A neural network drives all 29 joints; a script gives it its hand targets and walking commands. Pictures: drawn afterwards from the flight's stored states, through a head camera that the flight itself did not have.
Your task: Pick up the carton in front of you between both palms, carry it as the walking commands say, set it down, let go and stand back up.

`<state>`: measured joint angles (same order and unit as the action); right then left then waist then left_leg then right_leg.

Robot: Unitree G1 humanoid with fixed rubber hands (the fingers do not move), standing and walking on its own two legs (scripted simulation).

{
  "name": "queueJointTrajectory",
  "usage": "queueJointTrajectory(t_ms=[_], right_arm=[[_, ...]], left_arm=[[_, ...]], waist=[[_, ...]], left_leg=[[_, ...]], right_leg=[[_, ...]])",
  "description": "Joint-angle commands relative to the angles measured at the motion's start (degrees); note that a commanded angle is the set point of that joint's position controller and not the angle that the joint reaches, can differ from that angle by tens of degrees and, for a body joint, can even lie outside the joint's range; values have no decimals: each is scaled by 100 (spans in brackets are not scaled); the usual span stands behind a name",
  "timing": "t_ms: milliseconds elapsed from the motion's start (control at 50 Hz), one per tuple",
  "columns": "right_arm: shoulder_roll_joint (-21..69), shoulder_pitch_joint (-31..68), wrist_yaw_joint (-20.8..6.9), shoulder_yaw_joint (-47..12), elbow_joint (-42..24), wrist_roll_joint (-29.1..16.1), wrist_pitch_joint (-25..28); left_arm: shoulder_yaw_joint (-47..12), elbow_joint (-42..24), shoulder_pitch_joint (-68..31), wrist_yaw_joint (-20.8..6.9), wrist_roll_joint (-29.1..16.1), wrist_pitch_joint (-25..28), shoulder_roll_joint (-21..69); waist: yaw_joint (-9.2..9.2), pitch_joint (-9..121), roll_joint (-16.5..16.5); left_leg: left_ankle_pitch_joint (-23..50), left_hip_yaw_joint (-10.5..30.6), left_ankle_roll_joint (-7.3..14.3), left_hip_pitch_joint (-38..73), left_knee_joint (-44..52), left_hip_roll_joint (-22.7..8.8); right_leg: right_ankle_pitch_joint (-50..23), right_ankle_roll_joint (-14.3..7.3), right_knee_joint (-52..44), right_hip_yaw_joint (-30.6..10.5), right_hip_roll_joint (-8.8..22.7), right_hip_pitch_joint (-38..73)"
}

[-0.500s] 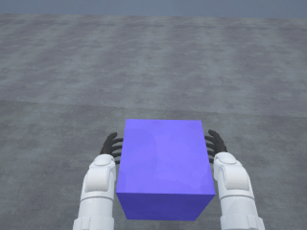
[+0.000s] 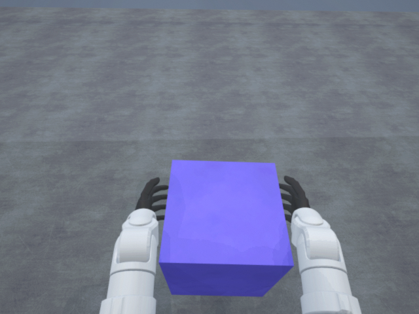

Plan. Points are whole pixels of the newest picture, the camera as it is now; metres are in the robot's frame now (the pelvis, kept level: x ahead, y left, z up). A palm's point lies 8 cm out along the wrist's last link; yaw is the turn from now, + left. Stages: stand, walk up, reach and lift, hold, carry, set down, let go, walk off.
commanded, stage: hold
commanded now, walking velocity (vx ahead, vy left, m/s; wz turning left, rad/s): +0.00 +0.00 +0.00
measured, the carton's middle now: (220, 232) +0.29 -0.01 -0.05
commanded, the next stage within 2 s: set down in 0.02 s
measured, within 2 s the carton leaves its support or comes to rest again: neither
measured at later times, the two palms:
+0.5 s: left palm (147, 223) +0.33 +0.16 -0.08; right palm (274, 220) +0.33 -0.14 -0.07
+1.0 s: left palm (149, 241) +0.36 +0.19 -0.24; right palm (251, 233) +0.38 -0.11 -0.23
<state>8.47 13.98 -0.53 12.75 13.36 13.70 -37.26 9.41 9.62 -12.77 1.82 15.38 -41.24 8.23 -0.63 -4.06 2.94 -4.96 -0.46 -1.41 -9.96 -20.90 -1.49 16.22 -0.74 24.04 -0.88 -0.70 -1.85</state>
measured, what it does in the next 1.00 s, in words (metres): lowers itself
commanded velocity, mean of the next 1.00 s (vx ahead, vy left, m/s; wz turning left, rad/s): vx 0.00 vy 0.00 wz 0.00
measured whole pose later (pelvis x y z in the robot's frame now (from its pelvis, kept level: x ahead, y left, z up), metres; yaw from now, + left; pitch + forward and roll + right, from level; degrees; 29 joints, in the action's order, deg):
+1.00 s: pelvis -0.05 +0.01 -0.16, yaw -5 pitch +39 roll -2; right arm 7.3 42.5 3.6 24.3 37.8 11.7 -11.2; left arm 24.8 33.0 -38.9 0.6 14.3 -13.7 3.2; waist 3.3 12.7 4.0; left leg -18.5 6.0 -2.6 -94.4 -73.6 1.9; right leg 30.9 1.1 78.5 -3.7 -7.2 -87.1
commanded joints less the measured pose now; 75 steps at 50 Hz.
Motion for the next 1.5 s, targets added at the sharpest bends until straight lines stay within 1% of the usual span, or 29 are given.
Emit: queueJointTrajectory(t_ms=[0, 60, 100, 160, 220, 260, 300, 340, 360, 400, 440, 500, 560, 580, 620, 640, 680, 760, 820, 860, 960, 1080, 1300, 1360, 1480], right_arm=[[5136, 2677, -1302, -3135, -59, -1286, 143], [5047, 3023, -1375, -3000, 128, -1205, 199], [4962, 3319, -1439, -2732, 436, -1039, 304], [4872, 3800, -1535, -2119, 1140, -648, 543], [4707, 4165, -1583, -1271, 1858, -125, 843], [4464, 4184, -1519, -732, 2168, 221, 1026], [4177, 4100, -1430, -309, 2419, 501, 1220], [3899, 3952, -1350, -50, 2557, 658, 1454], [3814, 3900, -1328, -11, 2570, 673, 1595], [3791, 3868, -1325, -106, 2536, 593, 1917], [3918, 3939, -1326, -359, 2502, 422, 2276], [4189, 4247, -1301, -972, 2465, 91, 2791], [4526, 4552, -1222, -1683, 2292, -254, 3119], [4626, 4637, -1192, -1867, 2197, -350, 3169], [4820, 4725, -1104, -2219, 2071, -529, 3194], [4887, 4755, -1061, -2352, 2029, -605, 3175], [4999, 4803, -1003, -2492, 2023, -708, 3081], [5211, 4961, -960, -2410, 2245, -719, 2783], [5261, 5161, -920, -2218, 2496, -675, 2606], [5248, 5298, -868, -2089, 2654, -640, 2561], [5079, 5659, -712, -1839, 2892, -606, 2651], [4879, 6013, -493, -1853, 2977, -699, 2859], [4488, 6785, -232, -2065, 2941, -984, 3023], [4386, 7019, -182, -2028, 2997, -1029, 3018], [4150, 7445, -91, -1874, 3227, -1060, 2989]], left_arm=[[-3000, -350, -2550, -1294, -1291, 330, 5032], [-2858, -122, -2825, -1304, -1258, 351, 5170], [-2676, 198, -3126, -1319, -1189, 394, 5304], [-2256, 875, -3693, -1399, -1026, 550, 5519], [-1579, 1570, -4141, -1423, -692, 799, 5463], [-1087, 1913, -4169, -1319, -393, 972, 5157], [-619, 2162, -4085, -1183, -84, 1212, 4713], [-283, 2300, -3914, -1060, 133, 1530, 4265], [-217, 2320, -3845, -1012, 183, 1707, 4126], [-275, 2297, -3797, -952, 197, 2081, 4055], [-564, 2229, -3962, -921, 100, 2479, 4174], [-1142, 2162, -4348, -899, -108, 3035, 4459], [-1786, 1942, -4725, -859, -383, 3367, 4791], [-1963, 1837, -4830, -860, -462, 3417, 4829], [-2273, 1686, -4941, -870, -617, 3442, 4839], [-2359, 1640, -4965, -884, -664, 3424, 4822], [-2416, 1625, -4987, -935, -712, 3336, 4772], [-2207, 1849, -5121, -1100, -682, 3065, 4676], [-1958, 2104, -5310, -1224, -631, 2894, 4615], [-1809, 2264, -5436, -1272, -613, 2839, 4560], [-1491, 2542, -5745, -1303, -615, 2870, 4372], [-1321, 2704, -6016, -1209, -716, 3021, 4129], [-1325, 2635, -6636, -1037, -1007, 3155, 3663], [-1279, 2611, -6844, -1029, -1058, 3151, 3499], [-1125, 2676, -7281, -1027, -1131, 3127, 3206]], waist=[[270, 1436, -158], [259, 1353, -181], [175, 1226, -224], [51, 1156, -272], [-63, 1143, -325], [-63, 1106, -352], [20, 1068, -342], [137, 1202, -330], [181, 1341, -340], [218, 1737, -369], [176, 2290, -358], [118, 3403, -354], [101, 4790, -310], [105, 5235, -295], [169, 5957, -308], [216, 6185, -320], [316, 6345, -327], [472, 6029, -252], [531, 5787, -200], [554, 5748, -185], [586, 5881, -194], [703, 6245, -185], [981, 6879, -134], [1064, 6936, -135], [1165, 6881, -139]], left_leg=[[562, 336, 176, 2136, -180, 743], [257, 365, 162, 2246, -149, 685], [-130, 382, 130, 2317, -165, 644], [-723, 426, 66, 2109, -239, 569], [-1087, 517, 28, 1738, -394, 520], [-1105, 563, 30, 1437, -536, 493], [-873, 563, 46, 990, -737, 497], [-496, 536, 60, 531, -1002, 530], [-266, 528, 64, 349, -1147, 553], [202, 536, 66, 129, -1450, 589], [658, 550, 57, 37, -1799, 600], [1324, 557, 31, -37, -2433, 632], [1889, 533, 11, -31, -3113, 657], [1968, 519, 21, -106, -3310, 664], [1982, 446, 29, -441, -3642, 700], [1876, 397, 28, -676, -3774, 728], [1408, 280, 21, -1329, -3970, 784], [300, 58, 36, -2754, -4247, 863], [-139, -8, 52, -3479, -4476, 872], [-260, -28, 48, -3820, -4651, 876], [-293, -59, 14, -4418, -5133, 899], [-147, -113, -52, -4849, -5678, 912], [-8, -191, -175, -5334, -6605, 882], [-24, -219, -197, -5508, -6829, 871], [-169, -288, -227, -5928, -7234, 832]], right_leg=[[-849, -73, -816, -553, -188, -1553], [-342, -122, -837, -521, -219, -1829], [134, -205, -819, -497, -227, -2163], [644, -290, -606, -416, -281, -2408], [775, -314, -223, -344, -393, -2747], [690, -315, 33, -326, -449, -2979], [518, -299, 279, -328, -485, -3222], [293, -249, 563, -329, -520, -3504], [177, -212, 721, -317, -539, -3679], [-5, -137, 1015, -266, -588, -4086], [-122, -80, 1294, -224, -661, -4565], [-276, 23, 1792, -164, -769, -5272], [-467, 132, 2302, -75, -860, -5949], [-529, 161, 2475, -57, -871, -6108], [-680, 206, 2798, -49, -879, -6294], [-682, 229, 2942, -47, -889, -6381], [-495, 265, 3193, -63, -913, -6529], [130, 312, 3535, -75, -965, -6876], [457, 315, 3739, -67, -987, -7268], [567, 311, 3900, -48, -1001, -7528], [657, 295, 4382, 7, -1058, -8126], [645, 310, 5008, 96, -1160, -8653], [793, 335, 6127, 284, -1342, -9488], [858, 337, 6395, 327, -1370, -9701], [1027, 322, 6871, 398, -1417, -10126]])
